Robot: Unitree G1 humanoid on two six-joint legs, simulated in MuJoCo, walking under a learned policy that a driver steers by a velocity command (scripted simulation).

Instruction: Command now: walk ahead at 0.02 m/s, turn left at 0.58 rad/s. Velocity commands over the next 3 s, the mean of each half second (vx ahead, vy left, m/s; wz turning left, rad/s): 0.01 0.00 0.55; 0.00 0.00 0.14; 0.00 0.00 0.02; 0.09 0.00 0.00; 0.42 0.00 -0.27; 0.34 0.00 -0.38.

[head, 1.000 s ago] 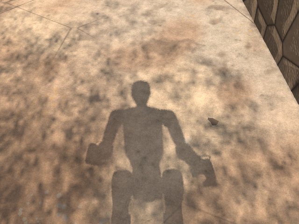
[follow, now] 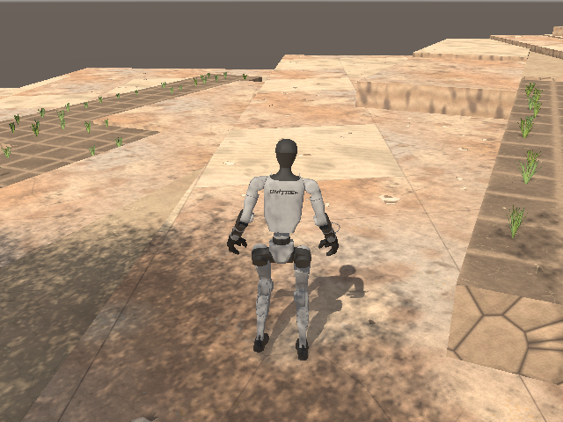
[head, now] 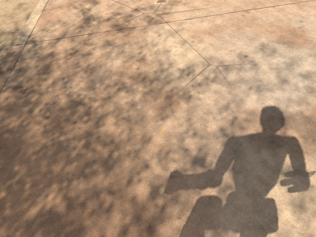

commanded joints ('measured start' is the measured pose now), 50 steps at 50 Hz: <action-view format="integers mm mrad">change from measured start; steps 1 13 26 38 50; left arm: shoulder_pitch -38 -23 -74 -84 -30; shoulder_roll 142 184 99 97 88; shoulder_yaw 38 71 41 21 1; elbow -71 -21 -32 -23 12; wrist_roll -5 -50 -20 -2 -8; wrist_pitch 2 15 22 -11 -23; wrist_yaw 13 -4 -3 -31 -19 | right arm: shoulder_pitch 24 74 -18 7 15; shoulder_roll -55 -53 -74 -23 8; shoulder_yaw -23 -33 -3 29 22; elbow -57 -80 -74 8 77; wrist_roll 10 2 -22 -45 -28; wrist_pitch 8 14 -38 -54 -42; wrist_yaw -1 36 -11 11 -3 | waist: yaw -9 -25 -19 -46 -4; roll -194 -195 92 -186 -42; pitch -65 -110 -113 -76 -34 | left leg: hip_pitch -105 357 416 329 315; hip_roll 58 74 288 100 114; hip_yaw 47 177 -147 -27 -55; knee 79 -674 -743 -639 -649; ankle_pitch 51 315 591 215 352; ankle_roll -48 82 277 62 72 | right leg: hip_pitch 182 107 -200 96 107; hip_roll -217 -254 -23 -132 -52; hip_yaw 137 -37 24 142 60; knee -137 23 410 -111 -64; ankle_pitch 431 254 -110 108 63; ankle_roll -184 -101 87 -85 -33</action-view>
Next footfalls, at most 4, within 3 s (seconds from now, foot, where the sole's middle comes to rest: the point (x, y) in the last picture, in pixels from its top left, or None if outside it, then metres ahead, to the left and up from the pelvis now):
0.28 left None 0.02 0.14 -0.78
0.70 right None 0.08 -0.09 -0.78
2.08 left None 0.07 0.17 -0.78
2.56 right None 0.46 0.05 -0.78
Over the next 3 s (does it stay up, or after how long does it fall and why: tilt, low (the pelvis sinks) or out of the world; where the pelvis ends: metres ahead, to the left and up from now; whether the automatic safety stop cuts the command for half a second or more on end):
stays up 0.50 0.13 -0.01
